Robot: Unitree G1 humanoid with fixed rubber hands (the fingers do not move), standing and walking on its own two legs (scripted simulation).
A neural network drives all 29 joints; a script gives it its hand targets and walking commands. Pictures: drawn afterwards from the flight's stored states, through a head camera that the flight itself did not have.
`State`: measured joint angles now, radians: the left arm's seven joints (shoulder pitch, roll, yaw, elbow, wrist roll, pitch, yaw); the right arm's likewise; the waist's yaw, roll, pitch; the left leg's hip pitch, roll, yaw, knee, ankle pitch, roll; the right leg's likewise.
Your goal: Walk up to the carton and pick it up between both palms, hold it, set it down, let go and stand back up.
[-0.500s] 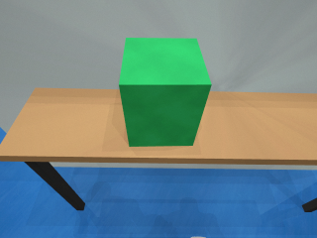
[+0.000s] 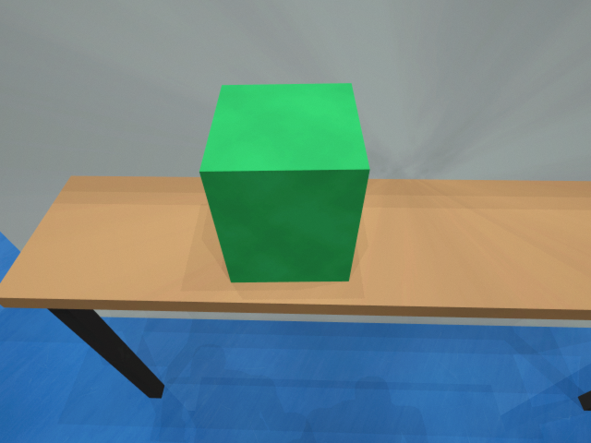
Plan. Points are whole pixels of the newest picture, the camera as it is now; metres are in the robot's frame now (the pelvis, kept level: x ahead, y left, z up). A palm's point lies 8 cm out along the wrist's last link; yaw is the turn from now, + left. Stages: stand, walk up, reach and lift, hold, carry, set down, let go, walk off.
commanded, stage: walk up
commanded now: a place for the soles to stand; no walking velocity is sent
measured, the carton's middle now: (288, 187) +0.49 +0.03 +0.06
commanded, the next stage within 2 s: reach and lift in 1.44 s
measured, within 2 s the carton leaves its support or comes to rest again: neither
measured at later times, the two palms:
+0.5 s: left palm out of the picture -0.02 +0.20 -0.15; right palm out of the picture +0.00 -0.24 -0.14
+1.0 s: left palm out of the picture -0.02 +0.22 -0.15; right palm out of the picture -0.04 -0.21 -0.14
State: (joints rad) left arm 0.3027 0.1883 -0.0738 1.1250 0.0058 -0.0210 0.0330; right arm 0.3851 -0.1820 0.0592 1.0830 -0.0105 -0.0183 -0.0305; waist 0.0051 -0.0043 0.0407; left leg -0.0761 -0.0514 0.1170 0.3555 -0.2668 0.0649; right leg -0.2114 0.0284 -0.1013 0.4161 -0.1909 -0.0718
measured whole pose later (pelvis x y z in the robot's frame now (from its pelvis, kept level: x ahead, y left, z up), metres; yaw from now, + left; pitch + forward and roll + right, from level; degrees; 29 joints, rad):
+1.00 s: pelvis +0.01 +0.01 +0.00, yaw +3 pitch -2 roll -1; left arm 0.29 0.15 -0.06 1.19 0.02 -0.03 0.05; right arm 0.37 -0.15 0.06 1.20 -0.01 -0.03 -0.05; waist 0.01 0.00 0.03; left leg -0.05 -0.06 0.07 0.36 -0.28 0.08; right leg -0.15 0.02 -0.14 0.38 -0.20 -0.06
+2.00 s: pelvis -0.02 -0.04 -0.02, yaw +3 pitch +4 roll +0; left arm 0.21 0.34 0.09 0.23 0.02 0.71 -0.08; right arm 0.24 -0.09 0.08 0.40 0.11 0.37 -0.05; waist 0.04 -0.04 0.09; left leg -0.38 0.04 0.08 0.68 -0.37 0.00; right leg -0.43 0.07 -0.18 0.60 -0.26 -0.10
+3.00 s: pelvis +0.00 -0.03 +0.00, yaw +3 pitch +0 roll +0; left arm 0.34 0.29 0.01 0.12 -0.14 0.21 -0.03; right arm 0.47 -0.02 0.09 0.01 0.12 0.16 -0.11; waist 0.06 -0.05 0.04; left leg -0.10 0.01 0.11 0.35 -0.25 0.02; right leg -0.16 0.08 -0.13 0.30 -0.15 -0.10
